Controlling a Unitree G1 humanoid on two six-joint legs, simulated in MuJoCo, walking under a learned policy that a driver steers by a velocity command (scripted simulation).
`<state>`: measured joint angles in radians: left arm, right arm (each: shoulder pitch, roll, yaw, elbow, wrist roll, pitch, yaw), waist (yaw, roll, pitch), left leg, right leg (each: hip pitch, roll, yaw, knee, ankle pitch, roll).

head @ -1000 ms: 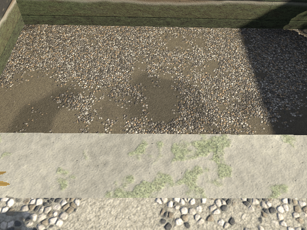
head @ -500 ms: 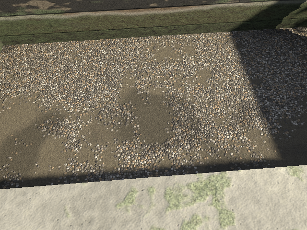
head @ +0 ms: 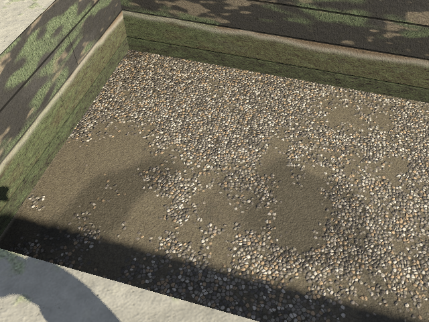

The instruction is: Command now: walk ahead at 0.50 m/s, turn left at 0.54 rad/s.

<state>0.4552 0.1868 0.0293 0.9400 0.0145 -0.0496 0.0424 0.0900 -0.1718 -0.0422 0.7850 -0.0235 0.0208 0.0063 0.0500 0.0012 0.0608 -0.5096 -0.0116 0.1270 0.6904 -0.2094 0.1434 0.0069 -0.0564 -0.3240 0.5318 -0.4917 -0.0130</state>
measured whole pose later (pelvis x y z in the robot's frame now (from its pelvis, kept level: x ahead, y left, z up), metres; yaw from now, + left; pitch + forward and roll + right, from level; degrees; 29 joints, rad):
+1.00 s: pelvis +0.17 +0.06 +0.01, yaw +6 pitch +1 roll +1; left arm 0.26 0.29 0.07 0.61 -0.01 0.08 -0.04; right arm 0.08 -0.29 -0.03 0.66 0.00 0.10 -0.04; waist 0.06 0.00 0.01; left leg -0.35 -0.05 -0.04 0.58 -0.35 -0.01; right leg -0.41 0.12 0.23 0.45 -0.06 -0.01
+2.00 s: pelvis +0.10 +0.07 +0.02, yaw -20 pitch +1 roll -1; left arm 0.25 0.19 0.00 0.70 0.00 0.06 0.01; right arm 0.20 -0.17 0.02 0.70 0.00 0.02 -0.01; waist 0.02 -0.03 -0.03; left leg -0.28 -0.01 0.01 0.51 -0.24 0.02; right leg -0.23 0.10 0.09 0.48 -0.25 -0.05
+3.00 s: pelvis +0.21 +0.00 +0.01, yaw -20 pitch +0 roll +0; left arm 0.20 0.18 -0.04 0.63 0.02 0.01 0.02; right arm 0.15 -0.24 -0.01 0.63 -0.02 0.07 -0.02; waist 0.01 0.02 0.01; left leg -0.43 -0.08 -0.08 0.94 -0.46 -0.03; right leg -0.39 0.04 0.01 0.61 -0.23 -0.04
